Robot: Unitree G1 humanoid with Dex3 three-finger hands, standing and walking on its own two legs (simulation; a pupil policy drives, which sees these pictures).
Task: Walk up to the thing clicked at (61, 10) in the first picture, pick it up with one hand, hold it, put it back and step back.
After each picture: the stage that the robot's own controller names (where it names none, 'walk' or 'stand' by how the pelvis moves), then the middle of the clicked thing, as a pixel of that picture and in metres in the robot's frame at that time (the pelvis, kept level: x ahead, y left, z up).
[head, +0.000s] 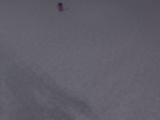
stand; (60, 7) +2.19 +0.34 -0.72
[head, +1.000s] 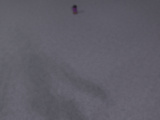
walk; (74, 9) +2.06 +0.27 -0.71
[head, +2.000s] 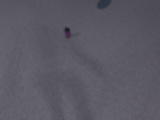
walk; (67, 33) +1.43 +0.28 -0.71
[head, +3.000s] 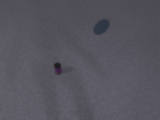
walk; (58, 68) +0.94 +0.26 -0.70
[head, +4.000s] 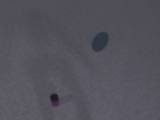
walk; (54, 100) +0.61 +0.21 -0.69
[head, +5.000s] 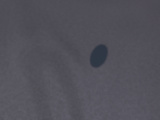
walk; out of the picture +0.39 +0.19 -0.71
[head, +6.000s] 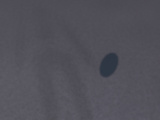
stand; out of the picture +0.33 +0.19 -0.72
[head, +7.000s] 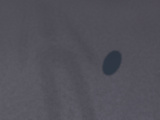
stand; out of the picture +0.33 +0.19 -0.72
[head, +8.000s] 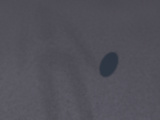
stand; out of the picture +0.33 +0.21 -0.73
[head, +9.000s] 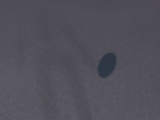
stand; out of the picture +0.32 +0.22 -0.73
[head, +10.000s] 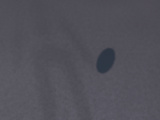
stand; out of the picture +0.31 +0.22 -0.72
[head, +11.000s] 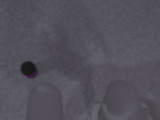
go down; (29, 70) +0.40 +0.22 -0.36
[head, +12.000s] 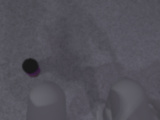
go down; (31, 68) +0.41 +0.21 -0.31
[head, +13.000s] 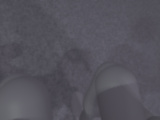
close in; out of the picture +0.41 +0.24 -0.23
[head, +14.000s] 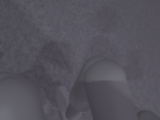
close; out of the picture +0.40 +0.26 -0.23
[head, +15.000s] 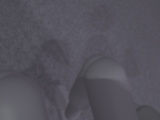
lift; out of the picture +0.40 +0.25 -0.23
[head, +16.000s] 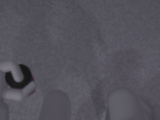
lift; (22, 81) +0.32 +0.21 -0.05
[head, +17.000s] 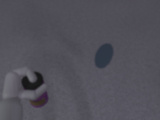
hold; (36, 90) +0.33 +0.17 +0.01
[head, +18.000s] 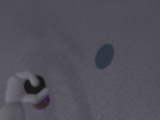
hold; (37, 93) +0.32 +0.17 +0.00
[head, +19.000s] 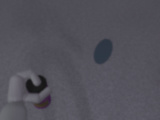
hold; (39, 92) +0.32 +0.16 -0.01
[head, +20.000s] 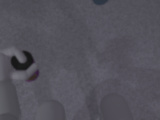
crouch; (26, 67) +0.40 +0.19 -0.09
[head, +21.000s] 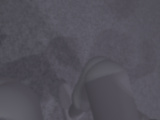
lower; out of the picture +0.42 +0.25 -0.23
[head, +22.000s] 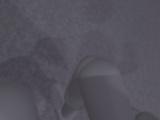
lower; out of the picture +0.43 +0.27 -0.23
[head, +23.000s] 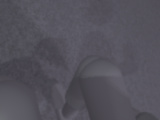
lower; out of the picture +0.43 +0.27 -0.23
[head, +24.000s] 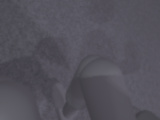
lower; out of the picture +0.43 +0.27 -0.23
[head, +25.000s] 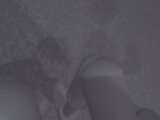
loosen; out of the picture +0.43 +0.26 -0.23
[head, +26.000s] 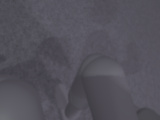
withdraw; out of the picture +0.41 +0.24 -0.23
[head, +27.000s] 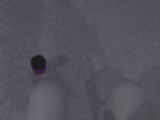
walk; (38, 65) +0.43 +0.19 -0.30
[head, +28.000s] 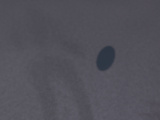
stand; out of the picture +0.35 +0.17 -0.65
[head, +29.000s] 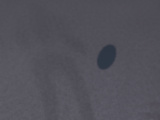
stand; out of the picture +0.35 +0.19 -0.67
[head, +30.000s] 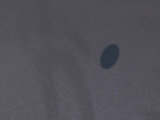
stand; out of the picture +0.35 +0.18 -0.68
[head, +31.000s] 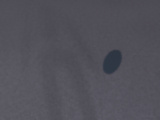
walk; out of the picture +0.36 +0.19 -0.72
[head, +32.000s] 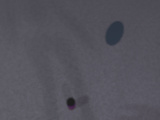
walk; (71, 104) +0.46 +0.11 -0.71
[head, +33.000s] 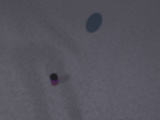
walk; (54, 79) +0.70 +0.20 -0.71
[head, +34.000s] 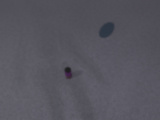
stand; (68, 73) +0.96 +0.22 -0.71
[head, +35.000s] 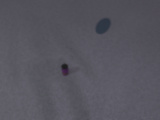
stand; (65, 69) +0.95 +0.19 -0.72
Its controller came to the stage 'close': yes
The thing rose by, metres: 0.71
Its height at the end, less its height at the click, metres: +0.00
